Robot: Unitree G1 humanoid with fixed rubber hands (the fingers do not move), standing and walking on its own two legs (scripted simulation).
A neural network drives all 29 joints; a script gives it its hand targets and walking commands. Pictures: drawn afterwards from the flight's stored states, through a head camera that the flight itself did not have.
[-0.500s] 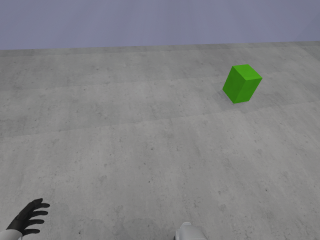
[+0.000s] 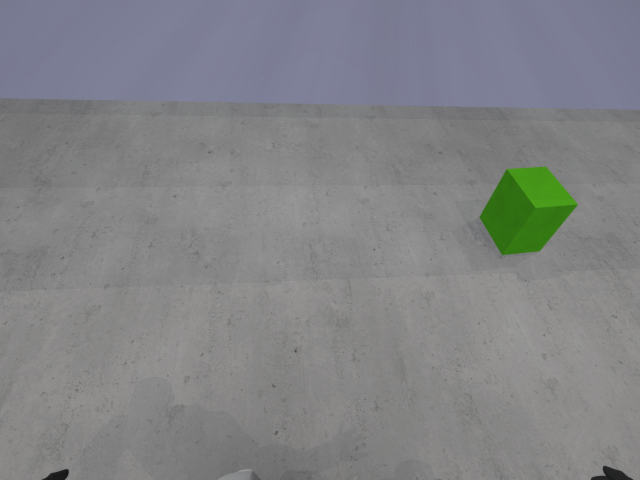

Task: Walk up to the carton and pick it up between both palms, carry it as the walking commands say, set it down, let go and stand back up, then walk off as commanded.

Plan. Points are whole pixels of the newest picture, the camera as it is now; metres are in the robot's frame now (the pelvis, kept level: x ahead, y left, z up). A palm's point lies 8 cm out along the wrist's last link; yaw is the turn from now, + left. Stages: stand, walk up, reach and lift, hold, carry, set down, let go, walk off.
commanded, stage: walk up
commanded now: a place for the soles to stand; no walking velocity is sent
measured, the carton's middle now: (523, 211) +1.19 -0.87 -0.61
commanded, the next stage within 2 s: none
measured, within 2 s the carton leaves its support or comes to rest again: neither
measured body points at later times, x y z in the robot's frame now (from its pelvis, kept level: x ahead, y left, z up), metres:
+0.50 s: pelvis +0.19 -0.18 +0.01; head +0.21 -0.17 +0.46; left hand +0.30 +0.17 -0.07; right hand +0.26 -0.54 -0.08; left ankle +0.25 -0.06 -0.69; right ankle +0.21 -0.27 -0.72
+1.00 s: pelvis +0.36 -0.36 -0.02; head +0.37 -0.34 +0.43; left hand +0.51 -0.01 -0.09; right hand +0.39 -0.76 -0.07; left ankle +0.33 -0.17 -0.67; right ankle +0.42 -0.48 -0.72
